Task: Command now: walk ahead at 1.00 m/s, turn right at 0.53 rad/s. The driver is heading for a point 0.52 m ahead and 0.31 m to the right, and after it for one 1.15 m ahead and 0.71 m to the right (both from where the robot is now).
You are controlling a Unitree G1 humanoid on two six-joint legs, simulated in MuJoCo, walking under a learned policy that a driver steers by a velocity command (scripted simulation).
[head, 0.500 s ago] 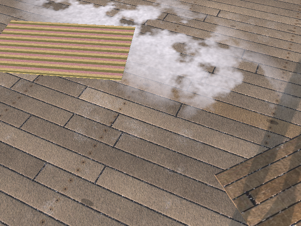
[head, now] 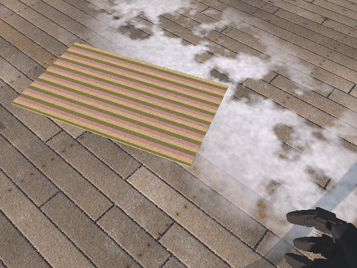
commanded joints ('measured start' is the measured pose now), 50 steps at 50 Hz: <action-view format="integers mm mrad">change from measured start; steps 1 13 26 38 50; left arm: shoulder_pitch -195 -356 -78 -308 -367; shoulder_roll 200 10 212 189 139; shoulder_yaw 46 0 50 49 8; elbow -130 -221 -148 -209 -268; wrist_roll -20 15 0 -8 15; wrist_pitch -36 60 57 -9 24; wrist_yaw -14 -50 -24 1 -12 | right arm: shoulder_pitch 47 391 365 80 345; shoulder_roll -102 -57 -183 -50 -154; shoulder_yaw -27 -77 -110 -29 -108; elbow -28 155 186 -63 36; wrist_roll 20 31 2 12 2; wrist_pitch -2 -41 0 21 16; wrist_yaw -5 -71 -83 -46 -90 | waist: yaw -143 -132 129 -125 -188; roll -73 103 -67 0 85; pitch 56 56 -150 108 -83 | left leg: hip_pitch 432 603 246 192 718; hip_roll -42 241 43 64 320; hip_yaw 67 -95 273 42 -491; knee -122 -567 562 18 -515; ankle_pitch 138 29 214 157 -556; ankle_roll -14 76 -2 -93 77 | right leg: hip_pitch -380 -789 281 -434 -743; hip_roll -213 -190 -18 -38 -78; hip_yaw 218 -41 -99 244 -8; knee -208 943 341 -146 1060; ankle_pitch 265 65 117 233 14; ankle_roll -160 -52 -249 -268 -89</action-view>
